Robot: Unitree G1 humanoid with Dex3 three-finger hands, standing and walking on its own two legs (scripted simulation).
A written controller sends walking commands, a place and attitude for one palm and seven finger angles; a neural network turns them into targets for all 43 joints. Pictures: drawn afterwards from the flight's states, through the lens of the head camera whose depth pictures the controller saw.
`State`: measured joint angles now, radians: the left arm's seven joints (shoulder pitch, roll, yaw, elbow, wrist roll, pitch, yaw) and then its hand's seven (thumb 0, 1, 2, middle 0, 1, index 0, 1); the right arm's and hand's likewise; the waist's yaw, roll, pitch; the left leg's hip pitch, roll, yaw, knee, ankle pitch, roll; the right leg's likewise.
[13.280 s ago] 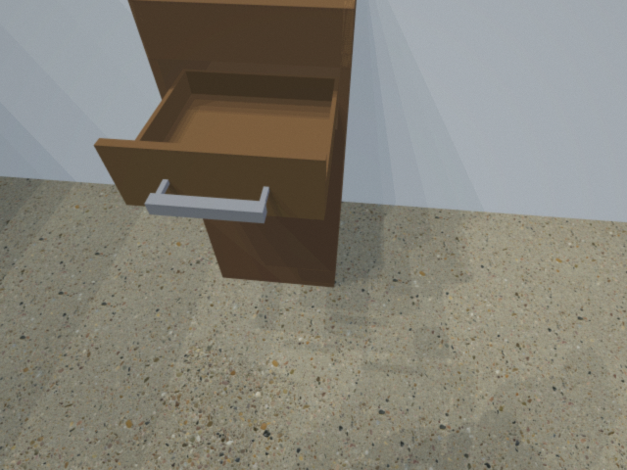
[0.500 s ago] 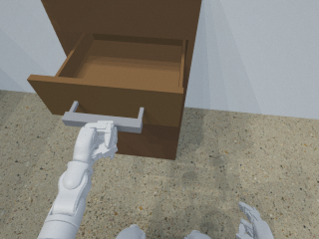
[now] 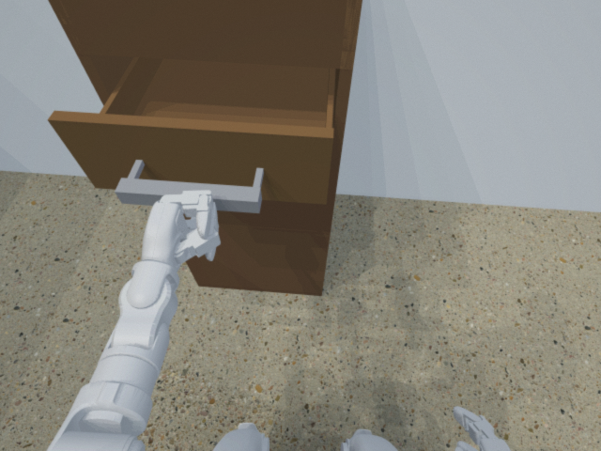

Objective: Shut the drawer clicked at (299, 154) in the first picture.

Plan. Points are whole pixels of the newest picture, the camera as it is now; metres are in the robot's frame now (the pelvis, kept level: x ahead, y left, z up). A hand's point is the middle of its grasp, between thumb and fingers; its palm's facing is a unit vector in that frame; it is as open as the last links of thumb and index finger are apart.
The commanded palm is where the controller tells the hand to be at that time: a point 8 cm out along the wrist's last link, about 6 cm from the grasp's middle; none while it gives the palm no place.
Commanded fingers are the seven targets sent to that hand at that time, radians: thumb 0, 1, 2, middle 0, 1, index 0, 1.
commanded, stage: push the drawer shut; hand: left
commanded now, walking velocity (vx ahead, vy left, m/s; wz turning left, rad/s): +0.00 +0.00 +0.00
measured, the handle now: (194, 183) +0.47 +0.16 +0.06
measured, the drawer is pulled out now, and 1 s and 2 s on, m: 0.15 0.04 0.00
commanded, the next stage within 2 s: pull the fist back off the drawer in 1.52 s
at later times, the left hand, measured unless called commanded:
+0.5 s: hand (221, 197) +0.44 +0.12 +0.06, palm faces -0.09 -1.00 -0.05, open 2.9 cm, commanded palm +0.44 +0.17 +0.07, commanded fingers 0.00 0.90 0.90 -1.40 -1.60 -1.40 -1.60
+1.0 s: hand (224, 167) +0.50 +0.12 +0.06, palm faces -0.08 -1.00 -0.04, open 3.0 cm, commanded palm +0.51 +0.17 +0.07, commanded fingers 0.00 0.90 0.90 -1.40 -1.60 -1.40 -1.60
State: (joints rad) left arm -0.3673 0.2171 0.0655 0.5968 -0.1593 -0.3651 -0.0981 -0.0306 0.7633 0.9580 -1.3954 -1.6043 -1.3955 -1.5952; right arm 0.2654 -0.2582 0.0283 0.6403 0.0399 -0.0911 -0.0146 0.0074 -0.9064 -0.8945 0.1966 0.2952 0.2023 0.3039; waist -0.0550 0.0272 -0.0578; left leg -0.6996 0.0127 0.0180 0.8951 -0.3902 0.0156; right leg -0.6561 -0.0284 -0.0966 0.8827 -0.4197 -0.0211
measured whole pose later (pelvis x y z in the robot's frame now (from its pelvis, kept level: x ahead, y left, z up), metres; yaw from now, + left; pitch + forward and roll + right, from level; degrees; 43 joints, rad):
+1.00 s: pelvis -0.01 +0.01 -0.02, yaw -2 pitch +19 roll -2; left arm -0.91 0.39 0.29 1.19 -0.07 -0.44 -0.14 -0.01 0.67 0.90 -1.40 -1.60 -1.40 -1.60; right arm 0.39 -0.27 0.04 0.67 0.00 -0.04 0.01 0.00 -0.91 -0.89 0.20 0.30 0.20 0.30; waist -0.17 0.03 -0.08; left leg -0.91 0.04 0.02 0.99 -0.41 0.03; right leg -0.86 0.00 -0.09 0.95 -0.41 -0.02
